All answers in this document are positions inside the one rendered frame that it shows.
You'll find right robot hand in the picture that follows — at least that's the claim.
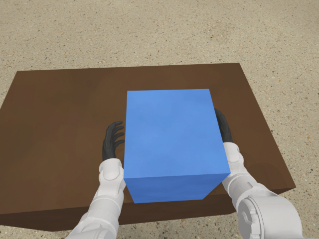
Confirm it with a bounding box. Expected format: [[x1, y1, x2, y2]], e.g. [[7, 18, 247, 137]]
[[214, 108, 233, 143]]

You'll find robot left forearm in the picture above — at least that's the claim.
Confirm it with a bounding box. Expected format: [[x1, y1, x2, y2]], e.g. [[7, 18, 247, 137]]
[[68, 158, 126, 239]]

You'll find robot right forearm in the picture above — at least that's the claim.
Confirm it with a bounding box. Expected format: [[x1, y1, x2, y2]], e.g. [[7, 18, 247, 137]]
[[222, 142, 303, 233]]

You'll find left robot hand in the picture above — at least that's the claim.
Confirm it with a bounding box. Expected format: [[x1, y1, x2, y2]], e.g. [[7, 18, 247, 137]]
[[102, 121, 125, 161]]

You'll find left robot upper arm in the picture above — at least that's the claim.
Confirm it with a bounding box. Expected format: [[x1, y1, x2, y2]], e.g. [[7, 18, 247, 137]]
[[65, 228, 115, 239]]

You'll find right robot upper arm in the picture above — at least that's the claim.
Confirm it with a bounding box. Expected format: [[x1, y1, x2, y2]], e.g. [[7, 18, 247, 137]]
[[238, 196, 311, 239]]

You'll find pedestal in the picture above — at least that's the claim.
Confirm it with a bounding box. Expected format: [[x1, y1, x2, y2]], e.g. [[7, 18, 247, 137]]
[[0, 63, 296, 232]]

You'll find carton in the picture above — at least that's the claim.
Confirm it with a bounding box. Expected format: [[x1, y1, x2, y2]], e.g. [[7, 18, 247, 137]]
[[123, 89, 231, 203]]

